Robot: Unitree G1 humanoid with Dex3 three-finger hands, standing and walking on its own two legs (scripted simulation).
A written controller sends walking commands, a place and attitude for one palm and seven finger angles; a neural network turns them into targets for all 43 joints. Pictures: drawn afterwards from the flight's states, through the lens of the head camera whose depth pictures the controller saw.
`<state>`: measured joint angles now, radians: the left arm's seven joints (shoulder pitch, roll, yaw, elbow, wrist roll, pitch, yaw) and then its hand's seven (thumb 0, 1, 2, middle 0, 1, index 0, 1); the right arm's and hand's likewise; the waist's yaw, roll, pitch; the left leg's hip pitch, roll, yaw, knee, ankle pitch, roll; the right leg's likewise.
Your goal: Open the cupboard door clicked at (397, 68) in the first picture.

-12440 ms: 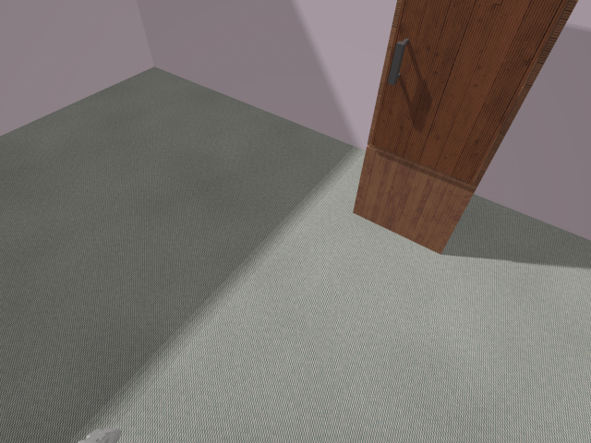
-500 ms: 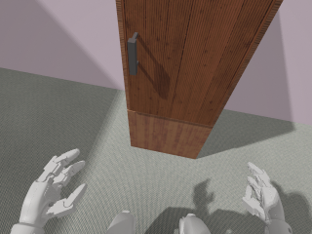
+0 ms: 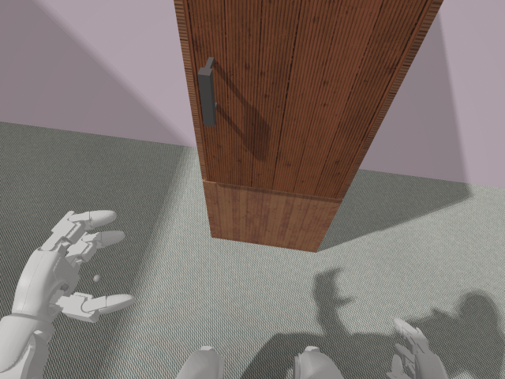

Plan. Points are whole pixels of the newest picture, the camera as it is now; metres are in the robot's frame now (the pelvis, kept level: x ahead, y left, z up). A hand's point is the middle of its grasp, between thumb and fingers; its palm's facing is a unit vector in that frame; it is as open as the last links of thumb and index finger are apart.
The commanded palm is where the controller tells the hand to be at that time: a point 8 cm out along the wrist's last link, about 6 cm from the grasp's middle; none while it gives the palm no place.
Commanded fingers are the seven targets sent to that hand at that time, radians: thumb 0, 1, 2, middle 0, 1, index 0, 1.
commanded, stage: raise the hand with hooked fingers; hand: left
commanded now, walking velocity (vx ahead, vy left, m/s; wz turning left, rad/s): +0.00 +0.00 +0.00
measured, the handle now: (210, 92) +0.62 +0.12 +0.08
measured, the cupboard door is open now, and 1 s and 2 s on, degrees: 0 0 0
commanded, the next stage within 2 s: move the hooked fingers beside the handle in 1.10 s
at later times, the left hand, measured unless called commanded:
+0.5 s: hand (86, 228) +0.30 +0.25 +0.09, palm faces -0.07 -1.00 -0.05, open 13.9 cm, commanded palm +0.28 +0.31 +0.09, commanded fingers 0.00 -0.50 0.30 -0.30 -1.20 -0.30 -1.20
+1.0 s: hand (85, 219) +0.31 +0.25 +0.09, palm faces -0.08 -1.00 -0.03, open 14.0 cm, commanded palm +0.28 +0.31 +0.10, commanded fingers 0.00 -0.50 0.30 -0.30 -1.20 -0.30 -1.20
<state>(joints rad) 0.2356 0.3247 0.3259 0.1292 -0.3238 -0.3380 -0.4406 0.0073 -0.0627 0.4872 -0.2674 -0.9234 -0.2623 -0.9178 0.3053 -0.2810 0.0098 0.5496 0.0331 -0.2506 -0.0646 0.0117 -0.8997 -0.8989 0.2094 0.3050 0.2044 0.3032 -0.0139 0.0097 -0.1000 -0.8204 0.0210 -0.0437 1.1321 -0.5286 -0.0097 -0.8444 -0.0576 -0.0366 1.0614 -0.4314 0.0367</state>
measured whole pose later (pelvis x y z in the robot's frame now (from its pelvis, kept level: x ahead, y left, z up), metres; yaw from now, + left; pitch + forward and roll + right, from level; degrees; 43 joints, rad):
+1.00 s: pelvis +0.02 -0.01 +0.02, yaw -1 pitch +11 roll -1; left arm -0.03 0.43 0.46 0.42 -0.36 -0.27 -0.60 -0.01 -0.50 0.30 -0.30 -1.20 -0.30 -1.20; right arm 0.30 -0.28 0.03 0.52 0.03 -0.18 -0.07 0.01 -0.90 -0.90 0.21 0.30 0.20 0.30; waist -0.03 0.01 -0.09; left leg -0.68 0.04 -0.03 0.99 -0.49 -0.02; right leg -0.72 -0.03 -0.03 0.93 -0.40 0.02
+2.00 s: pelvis +0.02 -0.01 +0.01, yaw -2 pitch +16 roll -1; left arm -0.57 0.50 0.44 0.88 -0.22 -0.31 -0.52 -0.01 -0.50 0.30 -0.30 -1.20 -0.30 -1.20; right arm 0.33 -0.28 0.03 0.58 0.02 -0.08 -0.06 0.01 -0.90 -0.90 0.21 0.30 0.20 0.30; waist -0.09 0.00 -0.09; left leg -0.81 0.05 -0.02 1.02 -0.50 -0.03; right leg -0.86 -0.03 -0.02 0.97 -0.40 0.02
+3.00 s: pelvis +0.02 +0.00 +0.00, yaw -5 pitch +27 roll -3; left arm -1.05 0.74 0.51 1.24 -0.03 -0.29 -0.43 -0.01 -0.49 0.30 -0.30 -1.20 -0.29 -1.20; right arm 0.45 -0.27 0.06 0.57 -0.03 0.08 -0.01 0.00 -0.90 -0.90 0.21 0.30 0.20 0.30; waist -0.25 0.03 -0.08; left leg -1.06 0.07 -0.02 1.12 -0.53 -0.01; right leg -1.09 0.00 -0.01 1.01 -0.38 0.04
